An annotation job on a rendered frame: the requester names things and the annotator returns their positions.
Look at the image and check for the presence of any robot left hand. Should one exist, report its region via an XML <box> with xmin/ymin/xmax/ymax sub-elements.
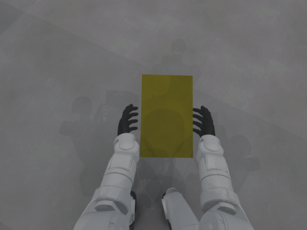
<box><xmin>118</xmin><ymin>104</ymin><xmax>138</xmax><ymax>136</ymax></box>

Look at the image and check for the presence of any robot thigh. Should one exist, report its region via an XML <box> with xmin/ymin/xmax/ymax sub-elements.
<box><xmin>125</xmin><ymin>197</ymin><xmax>135</xmax><ymax>224</ymax></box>
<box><xmin>161</xmin><ymin>192</ymin><xmax>199</xmax><ymax>230</ymax></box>

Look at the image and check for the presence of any left robot thigh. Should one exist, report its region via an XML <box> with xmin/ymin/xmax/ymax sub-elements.
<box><xmin>125</xmin><ymin>197</ymin><xmax>135</xmax><ymax>224</ymax></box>

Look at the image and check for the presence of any robot right forearm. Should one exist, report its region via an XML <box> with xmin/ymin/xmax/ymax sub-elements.
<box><xmin>196</xmin><ymin>135</ymin><xmax>250</xmax><ymax>223</ymax></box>

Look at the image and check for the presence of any right robot upper arm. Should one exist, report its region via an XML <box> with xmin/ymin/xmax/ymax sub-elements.
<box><xmin>198</xmin><ymin>209</ymin><xmax>254</xmax><ymax>230</ymax></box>

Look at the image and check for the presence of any left robot upper arm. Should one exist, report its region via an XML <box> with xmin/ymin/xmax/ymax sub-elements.
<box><xmin>74</xmin><ymin>210</ymin><xmax>130</xmax><ymax>230</ymax></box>

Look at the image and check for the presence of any robot right hand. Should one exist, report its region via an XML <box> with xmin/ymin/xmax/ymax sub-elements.
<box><xmin>193</xmin><ymin>106</ymin><xmax>215</xmax><ymax>137</ymax></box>

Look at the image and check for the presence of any carton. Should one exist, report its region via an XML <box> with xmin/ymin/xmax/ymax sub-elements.
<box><xmin>140</xmin><ymin>74</ymin><xmax>193</xmax><ymax>158</ymax></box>

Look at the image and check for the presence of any right robot thigh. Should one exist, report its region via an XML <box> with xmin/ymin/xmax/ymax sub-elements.
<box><xmin>161</xmin><ymin>192</ymin><xmax>199</xmax><ymax>230</ymax></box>

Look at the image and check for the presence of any robot left forearm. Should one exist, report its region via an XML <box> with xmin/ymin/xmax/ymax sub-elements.
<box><xmin>81</xmin><ymin>133</ymin><xmax>139</xmax><ymax>216</ymax></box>

